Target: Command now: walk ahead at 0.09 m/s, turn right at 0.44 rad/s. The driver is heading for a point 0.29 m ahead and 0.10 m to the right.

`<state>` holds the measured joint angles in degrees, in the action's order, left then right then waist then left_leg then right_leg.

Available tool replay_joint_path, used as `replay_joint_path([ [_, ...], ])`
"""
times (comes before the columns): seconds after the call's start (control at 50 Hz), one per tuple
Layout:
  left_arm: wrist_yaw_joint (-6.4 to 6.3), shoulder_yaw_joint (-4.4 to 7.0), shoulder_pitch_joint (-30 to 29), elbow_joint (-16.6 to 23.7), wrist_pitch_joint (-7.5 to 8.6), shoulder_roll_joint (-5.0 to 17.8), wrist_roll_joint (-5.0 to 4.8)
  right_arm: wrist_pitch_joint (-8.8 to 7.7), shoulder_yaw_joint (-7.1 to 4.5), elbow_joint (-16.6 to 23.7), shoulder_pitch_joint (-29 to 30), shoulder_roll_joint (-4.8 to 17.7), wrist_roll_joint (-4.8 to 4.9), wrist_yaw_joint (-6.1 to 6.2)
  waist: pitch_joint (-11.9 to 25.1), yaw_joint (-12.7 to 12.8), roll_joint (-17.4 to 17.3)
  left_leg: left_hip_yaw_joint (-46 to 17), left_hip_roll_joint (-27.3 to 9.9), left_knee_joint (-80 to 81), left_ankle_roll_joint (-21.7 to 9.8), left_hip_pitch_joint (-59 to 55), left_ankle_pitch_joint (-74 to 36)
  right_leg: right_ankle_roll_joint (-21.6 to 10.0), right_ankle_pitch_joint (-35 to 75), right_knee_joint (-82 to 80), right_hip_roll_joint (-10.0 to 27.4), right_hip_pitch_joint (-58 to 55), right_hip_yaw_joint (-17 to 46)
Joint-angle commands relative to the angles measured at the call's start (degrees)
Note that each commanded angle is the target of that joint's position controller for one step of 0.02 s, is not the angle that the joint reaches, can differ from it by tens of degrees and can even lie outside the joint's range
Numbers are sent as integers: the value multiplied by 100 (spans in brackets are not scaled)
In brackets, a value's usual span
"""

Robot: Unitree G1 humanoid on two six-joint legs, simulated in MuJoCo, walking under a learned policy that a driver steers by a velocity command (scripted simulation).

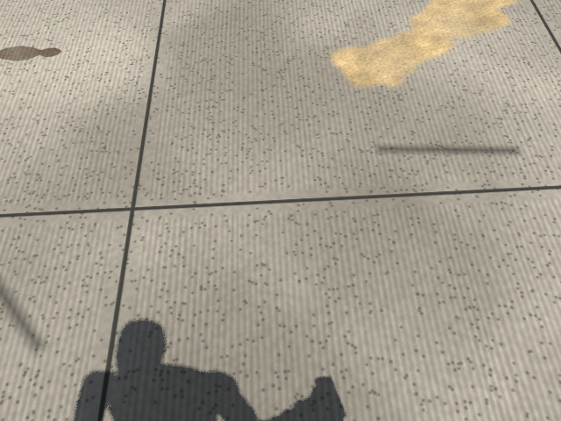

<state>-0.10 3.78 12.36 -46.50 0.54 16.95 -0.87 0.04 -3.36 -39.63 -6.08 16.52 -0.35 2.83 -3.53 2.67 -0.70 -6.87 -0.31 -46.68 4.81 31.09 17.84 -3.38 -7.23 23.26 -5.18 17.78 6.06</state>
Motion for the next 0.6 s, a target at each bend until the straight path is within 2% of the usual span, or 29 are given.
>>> replay_joint_path([
  [0.02,-113,262,-323,484,-56,1007,-32,-14,-145,287,-207,451,21,4,860,-211,801,102,188,447,26,-728,-286,-864,324,-581,1262,-154,1474],
  [0.08,-142,272,-291,527,-147,997,-22,-165,-167,335,-112,520,63,-68,803,-184,943,72,282,1219,-41,-963,-162,-806,490,-286,1258,-405,1894],
  [0.12,-167,242,-450,615,-202,912,-80,-275,-207,216,-458,565,82,-121,825,-435,933,159,222,2465,-198,-1634,-945,-561,693,115,1050,-417,1985],
  [0.14,-182,178,-298,643,-216,711,-63,-298,-271,195,-579,805,28,-108,967,-380,673,-174,-371,2731,-422,-2266,-1431,-288,22,552,811,-96,1808],
  [0.16,-170,84,16,683,-207,363,13,-248,-336,320,-393,1206,-95,-50,1067,-75,-674,-1337,-1620,2767,-1019,-2817,-2684,61,-1778,1783,159,664,908],
  [0.18,-159,170,59,802,-152,671,2,-200,-350,286,-466,1203,-292,-97,1011,-85,-1564,-2344,-2327,2828,-1891,-2683,-3597,332,-3155,2905,-209,1454,227],
  [0.2,-149,291,274,666,-145,1068,32,-206,-276,364,-342,921,-222,-114,971,-84,-1069,-2071,-2305,2759,-2033,-2638,-3639,525,-2959,3835,126,1548,293],
  [0.22,-150,362,288,553,-193,1167,-15,-203,-216,391,-172,680,-147,-110,863,-64,-722,-1420,-1914,2640,-1796,-2585,-3457,650,-2598,4213,212,1618,242],
  [0.24,-188,368,320,475,-282,1061,-33,-179,-195,412,-18,621,-81,-103,794,-18,-563,-966,-1599,2585,-1580,-2574,-3135,769,-2312,4408,285,1682,160],
  [0.26,-192,346,254,512,-346,967,-30,-160,-184,394,33,621,-32,-93,689,-75,-621,-736,-1529,2583,-1566,-2505,-3207,874,-2068,4557,337,1779,100],
  [0.3,-148,268,8,688,-382,709,-70,-106,-199,327,-70,681,-60,-57,604,-179,-781,-268,-1324,2689,-1617,-2425,-3271,992,-1751,4269,392,1718,-198],
  [0.34,-113,214,-288,892,-370,589,-82,-54,-240,268,-254,757,-75,-11,704,-353,-919,-152,-1431,2724,-1729,-2741,-3262,1047,-1637,3747,508,1731,-325],
  [0.38,-58,176,-403,1015,-365,534,-56,-18,-287,249,-259,872,-60,1,837,-410,-939,8,-1531,2708,-1759,-2792,-3188,1017,-1596,3182,636,1398,-432],
  [0.42,-3,158,-446,1102,-370,527,-39,2,-338,251,-174,1006,-35,-30,887,-425,-986,192,-1607,2724,-1753,-2617,-3144,923,-1518,2644,684,917,-609],
  [0.48,75,205,-405,1178,-418,636,-34,2,-378,192,-172,1098,51,-101,836,-417,-1042,311,-1726,2614,-1690,-2552,-2902,726,-1397,1906,636,477,-840],
  [0.52,134,243,-170,1139,-444,634,-30,-5,-393,154,-58,1128,161,-119,797,-224,-983,465,-1717,2293,-1461,-2405,-2637,472,-827,966,558,-31,-996],
  [0.54,132,283,62,1053,-443,668,-18,-13,-376,87,-122,1035,209,-122,817,-120,-856,665,-1577,1939,-1200,-2153,-2259,284,-313,346,432,-546,-1019],
  [0.56,75,375,269,1015,-435,920,-9,-31,-323,-55,-476,814,141,-150,862,-125,-185,1103,-1271,1152,-725,-1485,-1386,34,698,-125,666,-1348,-451],
  [0.58,-42,534,390,1142,-408,1693,21,-31,-158,202,-478,364,-221,-187,923,-313,1859,1582,-453,-749,-61,275,1728,-774,3127,-76,2329,-2303,1776],
  [0.6,32,469,404,1260,-271,1613,238,-50,-222,391,122,598,-135,-123,1139,140,1495,643,-19,-1807,0,736,2298,-1752,3171,-239,2811,-1769,2398],
])
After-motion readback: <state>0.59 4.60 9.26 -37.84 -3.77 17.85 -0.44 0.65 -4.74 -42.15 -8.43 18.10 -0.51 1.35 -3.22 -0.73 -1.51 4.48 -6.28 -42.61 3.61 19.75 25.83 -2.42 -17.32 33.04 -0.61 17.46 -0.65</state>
